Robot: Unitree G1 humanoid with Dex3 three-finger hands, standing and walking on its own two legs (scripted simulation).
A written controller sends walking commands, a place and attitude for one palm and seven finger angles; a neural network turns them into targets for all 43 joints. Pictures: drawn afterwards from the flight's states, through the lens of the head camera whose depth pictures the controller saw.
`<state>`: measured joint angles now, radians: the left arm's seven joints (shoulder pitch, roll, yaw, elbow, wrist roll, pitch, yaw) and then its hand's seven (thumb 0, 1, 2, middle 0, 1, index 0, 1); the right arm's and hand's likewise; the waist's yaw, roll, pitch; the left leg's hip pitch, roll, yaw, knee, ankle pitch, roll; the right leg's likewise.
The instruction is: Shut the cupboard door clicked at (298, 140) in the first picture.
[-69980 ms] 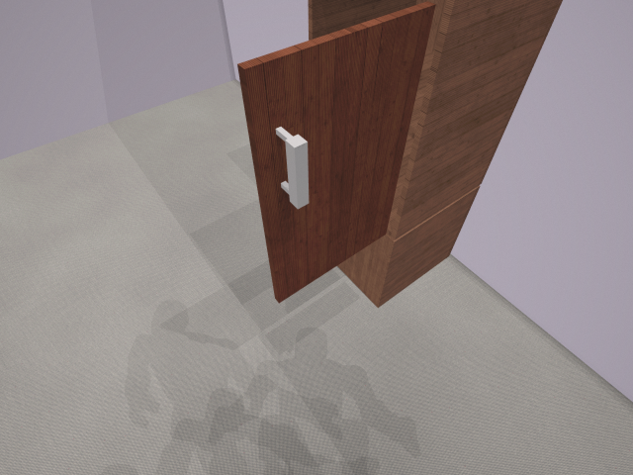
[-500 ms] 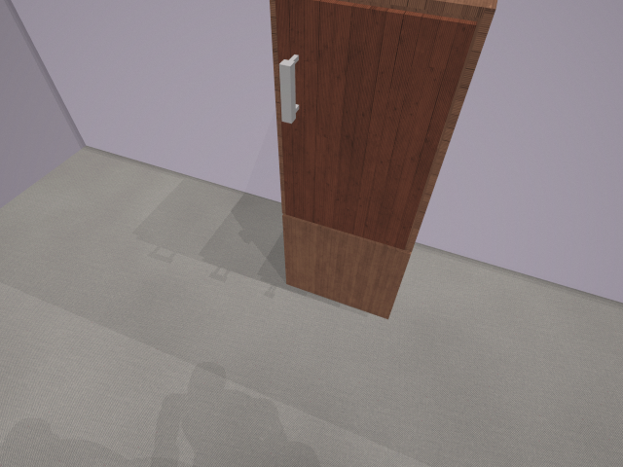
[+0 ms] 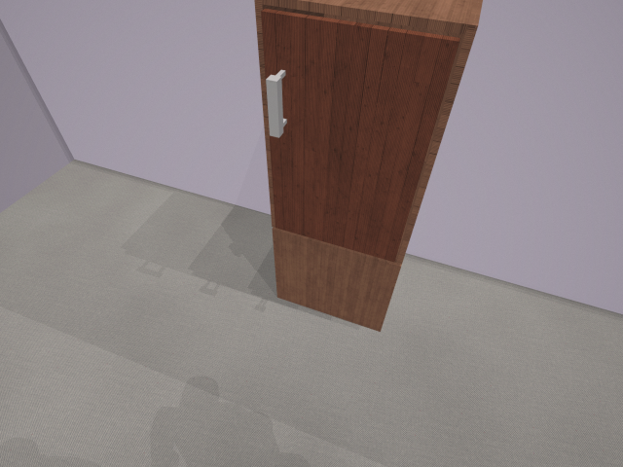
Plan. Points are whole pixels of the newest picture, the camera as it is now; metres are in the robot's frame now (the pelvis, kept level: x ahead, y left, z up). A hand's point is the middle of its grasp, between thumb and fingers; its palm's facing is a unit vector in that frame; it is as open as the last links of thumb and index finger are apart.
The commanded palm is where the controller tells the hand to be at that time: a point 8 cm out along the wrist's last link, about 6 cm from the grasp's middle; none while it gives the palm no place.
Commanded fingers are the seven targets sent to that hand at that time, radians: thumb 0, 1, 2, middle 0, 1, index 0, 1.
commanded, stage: look to check the result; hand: left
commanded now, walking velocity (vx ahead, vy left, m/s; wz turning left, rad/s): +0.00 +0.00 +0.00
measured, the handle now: (279, 103) +0.80 +0.11 +0.08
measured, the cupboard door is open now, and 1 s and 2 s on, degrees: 0 0 0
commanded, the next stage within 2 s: stand and wait in 0.54 s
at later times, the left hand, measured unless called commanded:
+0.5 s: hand out of the picture -0.04 +0.16 -0.17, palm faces +0.05 -0.98 -0.18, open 7.4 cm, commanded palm none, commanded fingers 0.00 0.90 0.90 -0.20 -0.30 -0.20 -0.30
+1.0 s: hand out of the picture -0.02 +0.15 -0.18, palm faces +0.04 -0.98 -0.19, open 7.4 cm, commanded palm none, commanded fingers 0.00 0.90 0.90 -0.20 -0.30 -0.20 -0.30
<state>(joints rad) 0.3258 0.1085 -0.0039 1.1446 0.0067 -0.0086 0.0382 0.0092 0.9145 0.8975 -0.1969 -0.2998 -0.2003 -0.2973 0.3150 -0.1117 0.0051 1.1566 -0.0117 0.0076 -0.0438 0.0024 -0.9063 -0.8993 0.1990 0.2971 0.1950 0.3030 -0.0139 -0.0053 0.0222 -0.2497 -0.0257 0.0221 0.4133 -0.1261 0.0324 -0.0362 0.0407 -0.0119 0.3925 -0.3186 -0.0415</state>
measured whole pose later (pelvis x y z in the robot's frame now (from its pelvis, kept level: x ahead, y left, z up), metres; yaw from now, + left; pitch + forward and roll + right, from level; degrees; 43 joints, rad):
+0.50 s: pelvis +0.01 +0.00 +0.00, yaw +0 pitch -2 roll +0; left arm 0.37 0.12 0.00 1.17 0.01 -0.01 0.04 0.00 0.91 0.90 -0.20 -0.30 -0.20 -0.30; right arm 0.27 -0.14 0.00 1.15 -0.01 0.01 -0.05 0.00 -0.91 -0.90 0.20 0.30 0.20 0.30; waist 0.00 0.00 0.04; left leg -0.22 -0.03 0.02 0.40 -0.14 0.03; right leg -0.01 0.03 -0.01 0.37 -0.32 -0.04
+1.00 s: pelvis +0.02 -0.01 +0.00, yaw +0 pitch -2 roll +1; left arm 0.35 0.13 0.00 1.15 0.01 -0.01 0.04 0.00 0.91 0.90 -0.20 -0.30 -0.20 -0.30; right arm 0.28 -0.13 0.01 1.16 -0.01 0.01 -0.05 0.00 -0.90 -0.90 0.20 0.30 0.20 0.30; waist 0.00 0.00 0.05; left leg -0.22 -0.02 0.02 0.41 -0.15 0.02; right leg 0.01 0.04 -0.01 0.36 -0.33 -0.05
